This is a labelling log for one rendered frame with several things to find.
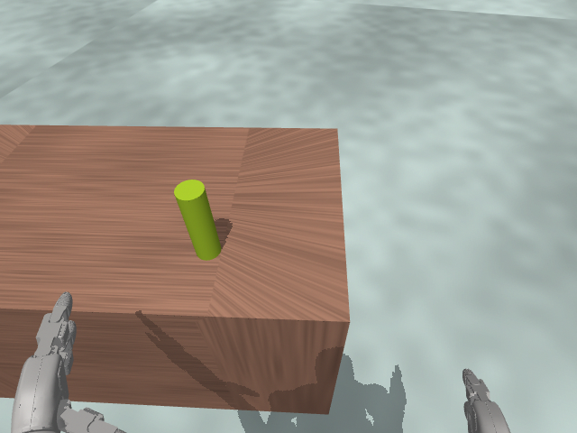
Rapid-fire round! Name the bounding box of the can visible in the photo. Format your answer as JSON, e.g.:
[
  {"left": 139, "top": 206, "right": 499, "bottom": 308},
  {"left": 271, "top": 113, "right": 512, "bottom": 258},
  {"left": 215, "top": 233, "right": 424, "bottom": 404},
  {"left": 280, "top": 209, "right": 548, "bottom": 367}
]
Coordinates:
[{"left": 174, "top": 180, "right": 221, "bottom": 261}]

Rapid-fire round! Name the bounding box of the right robot hand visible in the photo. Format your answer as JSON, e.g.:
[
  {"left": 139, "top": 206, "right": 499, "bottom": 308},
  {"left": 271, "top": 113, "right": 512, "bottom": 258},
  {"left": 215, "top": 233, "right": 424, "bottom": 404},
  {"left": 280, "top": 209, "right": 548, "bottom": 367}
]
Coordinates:
[{"left": 463, "top": 369, "right": 510, "bottom": 433}]

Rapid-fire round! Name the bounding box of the left robot hand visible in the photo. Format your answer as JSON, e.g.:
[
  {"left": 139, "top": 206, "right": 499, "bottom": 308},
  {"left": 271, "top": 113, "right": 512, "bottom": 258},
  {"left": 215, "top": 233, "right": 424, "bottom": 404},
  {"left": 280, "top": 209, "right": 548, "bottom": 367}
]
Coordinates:
[{"left": 11, "top": 291, "right": 126, "bottom": 433}]

